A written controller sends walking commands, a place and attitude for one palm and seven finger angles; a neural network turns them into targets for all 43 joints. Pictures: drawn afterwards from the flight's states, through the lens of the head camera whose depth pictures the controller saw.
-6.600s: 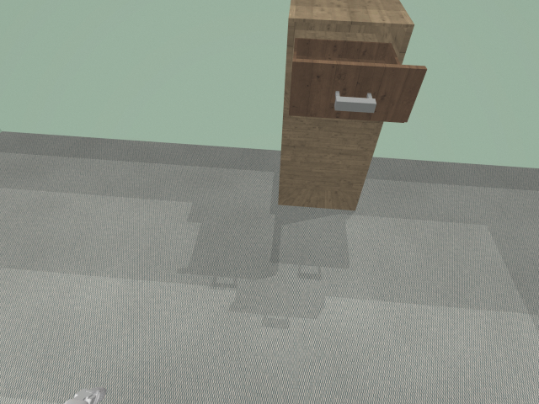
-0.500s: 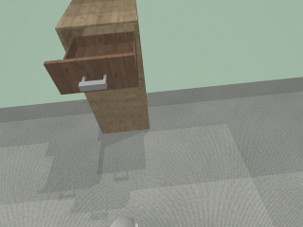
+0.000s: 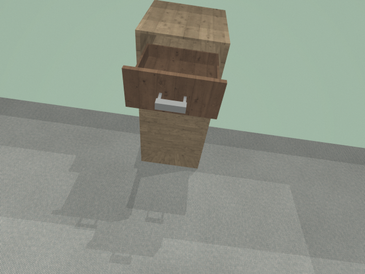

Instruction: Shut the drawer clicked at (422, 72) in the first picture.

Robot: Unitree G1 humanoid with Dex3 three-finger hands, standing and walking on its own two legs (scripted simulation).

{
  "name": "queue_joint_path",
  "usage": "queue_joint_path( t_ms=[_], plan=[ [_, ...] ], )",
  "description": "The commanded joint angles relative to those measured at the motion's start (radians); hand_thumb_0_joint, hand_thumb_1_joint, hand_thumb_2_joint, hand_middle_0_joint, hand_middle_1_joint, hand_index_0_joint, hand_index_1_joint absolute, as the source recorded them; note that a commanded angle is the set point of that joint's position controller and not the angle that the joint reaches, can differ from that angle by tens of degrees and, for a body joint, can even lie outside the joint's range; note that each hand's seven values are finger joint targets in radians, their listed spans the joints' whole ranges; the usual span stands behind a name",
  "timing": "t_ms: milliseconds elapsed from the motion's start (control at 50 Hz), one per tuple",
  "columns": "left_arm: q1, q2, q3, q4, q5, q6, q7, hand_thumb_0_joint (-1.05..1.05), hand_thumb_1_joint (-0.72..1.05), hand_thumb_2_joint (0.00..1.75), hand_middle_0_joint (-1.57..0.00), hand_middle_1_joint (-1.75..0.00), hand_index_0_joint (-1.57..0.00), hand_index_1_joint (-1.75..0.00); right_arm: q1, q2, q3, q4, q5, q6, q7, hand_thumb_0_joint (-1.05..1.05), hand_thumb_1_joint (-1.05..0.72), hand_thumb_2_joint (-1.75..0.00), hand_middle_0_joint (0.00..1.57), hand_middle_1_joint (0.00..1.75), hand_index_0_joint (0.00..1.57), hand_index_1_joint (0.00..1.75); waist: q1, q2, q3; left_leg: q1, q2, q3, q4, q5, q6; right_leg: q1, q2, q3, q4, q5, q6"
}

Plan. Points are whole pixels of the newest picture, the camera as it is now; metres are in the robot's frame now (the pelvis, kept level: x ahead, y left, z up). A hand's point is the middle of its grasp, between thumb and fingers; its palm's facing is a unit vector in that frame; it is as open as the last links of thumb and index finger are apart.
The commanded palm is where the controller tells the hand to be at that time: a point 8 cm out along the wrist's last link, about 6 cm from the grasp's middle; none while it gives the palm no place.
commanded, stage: take the last steps up to it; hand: left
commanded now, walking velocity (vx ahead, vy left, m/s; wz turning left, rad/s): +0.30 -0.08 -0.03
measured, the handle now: (171, 101) +0.64 +0.09 +0.01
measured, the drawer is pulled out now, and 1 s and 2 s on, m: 0.29 0.29 0.29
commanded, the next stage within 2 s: come to a stop and stand still in 0.96 s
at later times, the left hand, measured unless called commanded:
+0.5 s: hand (159, 233) +0.27 +0.07 -0.18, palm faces -0.05 -0.98 -0.19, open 7.4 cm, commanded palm none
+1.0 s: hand out of the picture +0.16 +0.04 -0.19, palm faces +0.21 -0.97 -0.14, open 7.3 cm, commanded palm none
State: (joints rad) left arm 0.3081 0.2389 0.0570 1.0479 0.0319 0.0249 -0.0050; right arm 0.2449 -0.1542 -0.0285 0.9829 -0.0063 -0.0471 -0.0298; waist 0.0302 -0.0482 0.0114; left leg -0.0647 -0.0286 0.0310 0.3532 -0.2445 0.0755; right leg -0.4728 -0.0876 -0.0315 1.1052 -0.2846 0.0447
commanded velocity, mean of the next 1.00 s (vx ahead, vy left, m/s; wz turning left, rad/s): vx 0.26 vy -0.02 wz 0.03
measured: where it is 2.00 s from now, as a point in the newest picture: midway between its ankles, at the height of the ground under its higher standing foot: outside the picture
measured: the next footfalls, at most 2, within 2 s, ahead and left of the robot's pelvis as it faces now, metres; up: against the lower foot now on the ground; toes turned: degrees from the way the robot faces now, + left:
right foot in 0.46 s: +0.25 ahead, -0.20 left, +0.00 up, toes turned -8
left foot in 1.00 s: +0.35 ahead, +0.02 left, +0.00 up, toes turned +9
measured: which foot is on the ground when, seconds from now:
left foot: down 0.00-0.46, up 0.48-0.98, down 1.00-1.00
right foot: up 0.00-0.44, down 0.46-1.00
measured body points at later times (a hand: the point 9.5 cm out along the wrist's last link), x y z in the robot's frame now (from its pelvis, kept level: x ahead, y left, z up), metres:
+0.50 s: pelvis +0.13 -0.10 -0.03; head +0.15 -0.11 +0.42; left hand +0.27 +0.12 -0.16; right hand -0.04 -0.28 -0.17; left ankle -0.02 +0.06 -0.71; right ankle +0.21 -0.20 -0.75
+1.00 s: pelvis +0.27 -0.09 -0.01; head +0.28 -0.08 +0.44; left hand +0.15 +0.09 -0.17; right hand +0.42 -0.30 -0.15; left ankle +0.31 +0.02 -0.75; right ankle +0.21 -0.20 -0.75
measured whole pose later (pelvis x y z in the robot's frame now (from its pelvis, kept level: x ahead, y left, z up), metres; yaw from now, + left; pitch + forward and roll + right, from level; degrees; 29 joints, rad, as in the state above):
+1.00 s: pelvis +0.27 -0.09 -0.01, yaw +3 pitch -1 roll -1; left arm 0.47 0.11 0.03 1.16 0.03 -0.05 0.01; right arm 0.10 -0.15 -0.04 1.01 -0.02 -0.04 0.01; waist 0.09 0.00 0.02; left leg -0.30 0.06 0.09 0.52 -0.18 0.00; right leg -0.07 -0.02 -0.18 0.45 -0.35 -0.01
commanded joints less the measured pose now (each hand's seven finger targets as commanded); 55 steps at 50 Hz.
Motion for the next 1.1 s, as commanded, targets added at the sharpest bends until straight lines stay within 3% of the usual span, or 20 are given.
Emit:
queue_joint_path(
  t_ms=[0,180,280,340,380,400,420,440,460,500,560,600,740,860,940,960,980,1000,1020,1080],
  plan=[
    [-0.059,0.040,0.007,-0.060,-0.003,-0.023,-0.003,0.00,0.90,0.90,-0.20,-0.30,-0.20,-0.30,0.163,-0.139,-0.033,0.020,-0.007,-0.013,-0.007,0.00,-0.90,-0.90,0.20,0.30,0.20,0.30,-0.053,0.156,0.114,0.053,0.276,-0.208,-0.188,0.212,0.078,-0.208,-0.017,0.026,-0.001,0.069,0.011],
    [-0.243,0.007,0.005,-0.117,-0.011,-0.025,-0.018,0.00,0.90,0.90,-0.20,-0.30,-0.20,-0.30,0.288,-0.121,-0.025,0.085,-0.016,-0.026,-0.017,0.00,-0.90,-0.90,0.20,0.30,0.20,0.30,-0.086,0.125,0.184,0.073,0.327,-0.249,-0.225,0.174,0.126,-0.284,-0.041,0.021,-0.146,0.094,-0.003],
    [-0.331,-0.026,0.000,-0.145,-0.017,-0.041,-0.023,0.00,0.90,0.90,-0.20,-0.30,-0.20,-0.30,0.335,-0.127,-0.027,0.124,-0.027,-0.022,-0.014,0.00,-0.90,-0.90,0.20,0.30,0.20,0.30,-0.111,0.161,0.169,0.077,0.309,-0.183,-0.168,0.292,0.105,-0.186,-0.012,-0.032,-0.326,0.062,-0.030],
    [-0.301,-0.031,0.004,-0.141,-0.020,-0.053,-0.022,0.00,0.90,0.90,-0.20,-0.30,-0.20,-0.30,0.321,-0.136,-0.030,0.137,-0.030,-0.018,-0.013,0.00,-0.90,-0.90,0.20,0.30,0.20,0.30,-0.090,0.186,0.149,0.014,0.306,-0.146,-0.110,0.367,0.085,-0.015,0.016,-0.056,-0.437,0.043,-0.058],
    [-0.141,0.000,0.016,-0.089,-0.017,-0.064,-0.018,0.00,0.90,0.90,-0.20,-0.30,-0.20,-0.30,0.304,-0.141,-0.031,0.147,-0.022,-0.016,-0.010,0.00,-0.90,-0.90,0.20,0.30,0.20,0.30,-0.018,0.125,0.068,-0.062,0.262,-0.085,0.057,0.461,0.051,0.254,0.065,-0.092,-0.553,0.102,-0.072],
    [0.012,0.035,0.026,-0.040,-0.012,-0.076,-0.012,0.00,0.90,0.90,-0.20,-0.30,-0.20,-0.30,0.307,-0.129,-0.029,0.150,-0.016,-0.019,-0.004,0.00,-0.90,-0.90,0.20,0.30,0.20,0.30,0.044,0.066,-0.018,-0.128,0.212,-0.052,0.231,0.420,0.015,0.463,0.055,-0.065,-0.602,0.129,-0.085],
    [0.159,0.117,0.046,0.003,-0.005,-0.089,0.000,0.00,0.90,0.90,-0.20,-0.30,-0.20,-0.30,0.326,-0.091,-0.026,0.137,-0.005,-0.022,0.007,0.00,-0.90,-0.90,0.20,0.30,0.20,0.30,0.094,-0.083,-0.142,-0.325,0.133,0.016,0.493,0.147,-0.028,0.707,-0.154,0.160,-0.658,0.071,-0.150],
    [0.232,0.206,0.062,0.019,-0.018,-0.090,0.010,0.00,0.90,0.90,-0.20,-0.30,-0.20,-0.30,0.344,-0.057,-0.018,0.106,0.001,-0.019,0.005,0.00,-0.90,-0.90,0.20,0.30,0.20,0.30,0.078,-0.223,-0.233,-0.475,0.031,0.022,0.788,-0.337,-0.054,0.769,-0.375,0.510,-0.780,0.128,-0.228],
    [0.195,0.192,0.059,0.008,-0.030,-0.084,0.013,0.00,0.90,0.90,-0.20,-0.30,-0.20,-0.30,0.272,-0.080,-0.026,0.091,0.001,-0.014,0.006,0.00,-0.90,-0.90,0.20,0.30,0.20,0.30,0.085,-0.088,-0.152,-0.512,0.073,-0.053,0.915,-0.314,-0.034,0.650,-0.375,0.495,-0.841,0.083,-0.257],
    [0.034,0.111,0.039,-0.024,-0.027,-0.084,0.018,0.00,0.90,0.90,-0.20,-0.30,-0.20,-0.30,0.198,-0.048,-0.036,0.078,-0.003,-0.007,0.013,0.00,-0.90,-0.90,0.20,0.30,0.20,0.30,0.028,-0.022,-0.008,-0.527,0.139,-0.059,0.967,-0.173,-0.032,0.401,-0.324,0.410,-0.897,-0.097,-0.240],
    [-0.057,-0.006,0.001,-0.035,-0.018,-0.093,0.024,0.00,0.90,0.90,-0.20,-0.30,-0.20,-0.30,0.228,-0.006,-0.036,0.093,-0.021,0.029,0.020,0.00,-0.90,-0.90,0.20,0.30,0.20,0.30,-0.060,-0.021,0.091,-0.431,0.162,-0.041,0.870,-0.043,-0.059,0.151,-0.214,0.146,-0.955,-0.016,-0.182],
    [-0.032,-0.021,-0.004,-0.021,-0.014,-0.100,0.026,0.00,0.90,0.90,-0.20,-0.30,-0.20,-0.30,0.242,0.001,-0.039,0.096,-0.024,0.040,0.024,0.00,-0.90,-0.90,0.20,0.30,0.20,0.30,-0.079,-0.051,0.085,-0.418,0.158,-0.020,0.811,-0.009,-0.073,0.127,-0.183,0.083,-0.970,0.038,-0.181],
    [0.084,0.010,0.001,0.015,-0.010,-0.118,0.024,0.00,0.90,0.90,-0.20,-0.30,-0.20,-0.30,0.008,-0.034,-0.039,0.004,-0.023,0.033,0.044,0.00,-0.90,-0.90,0.20,0.30,0.20,0.30,-0.026,-0.002,0.086,-0.512,0.163,0.002,0.528,0.034,-0.103,0.301,-0.197,0.107,-0.965,0.163,-0.226],
    [0.174,0.026,-0.004,0.062,-0.007,-0.110,0.026,0.00,0.90,0.90,-0.20,-0.30,-0.20,-0.30,-0.141,-0.028,-0.023,-0.032,-0.015,0.011,0.046,0.00,-0.90,-0.90,0.20,0.30,0.20,0.30,0.025,-0.038,0.080,-0.410,0.111,0.045,0.314,-0.017,-0.091,0.390,-0.210,0.082,-0.880,0.406,-0.210],
    [0.157,0.021,-0.003,0.078,-0.014,-0.096,0.029,0.00,0.90,0.90,-0.20,-0.30,-0.20,-0.30,-0.028,-0.047,-0.019,0.016,-0.015,-0.008,0.031,0.00,-0.90,-0.90,0.20,0.30,0.20,0.30,-0.032,-0.030,0.017,-0.126,0.055,0.084,0.089,0.092,-0.067,0.352,-0.137,0.001,-0.680,0.496,-0.151],
    [0.162,0.000,-0.009,0.075,-0.018,-0.093,0.026,0.00,0.90,0.90,-0.20,-0.30,-0.20,-0.30,0.062,-0.092,-0.028,0.043,-0.018,-0.017,0.022,0.00,-0.90,-0.90,0.20,0.30,0.20,0.30,-0.062,0.044,-0.047,0.055,0.120,0.020,0.066,0.230,-0.039,0.263,-0.087,-0.040,-0.522,0.426,-0.111],
    [0.191,-0.052,-0.018,0.060,-0.021,-0.091,0.025,0.00,0.90,0.90,-0.20,-0.30,-0.20,-0.30,0.158,-0.189,-0.050,0.060,-0.023,-0.021,0.012,0.00,-0.90,-0.90,0.20,0.30,0.20,0.30,-0.088,0.239,-0.119,0.240,0.328,-0.206,0.090,0.454,0.049,0.061,0.009,-0.113,-0.315,0.063,-0.065],
    [0.155,-0.052,-0.026,0.042,-0.020,-0.093,0.029,0.00,0.90,0.90,-0.20,-0.30,-0.20,-0.30,0.210,-0.213,-0.050,0.079,-0.015,-0.008,0.007,0.00,-0.90,-0.90,0.20,0.30,0.20,0.30,-0.101,0.295,-0.127,0.260,0.451,-0.314,0.017,0.633,0.145,-0.043,0.053,-0.102,-0.106,-0.331,-0.050],
    [0.116,-0.036,-0.018,0.031,-0.014,-0.086,0.034,0.00,0.90,0.90,-0.20,-0.30,-0.20,-0.30,0.193,-0.193,-0.042,0.081,-0.015,0.000,0.001,0.00,-0.90,-0.90,0.20,0.30,0.20,0.30,-0.093,0.193,-0.065,0.188,0.449,-0.275,0.006,0.611,0.172,-0.072,0.023,-0.049,-0.023,-0.338,-0.059],
    [0.104,-0.068,-0.016,0.062,-0.018,-0.061,0.032,0.00,0.90,0.90,-0.20,-0.30,-0.20,-0.30,0.023,-0.085,-0.004,0.051,-0.010,-0.007,-0.013,0.00,-0.90,-0.90,0.20,0.30,0.20,0.30,-0.027,0.116,0.037,-0.074,0.360,-0.144,-0.040,0.687,0.111,0.031,-0.032,0.016,-0.071,-0.182,-0.036]
  ],
)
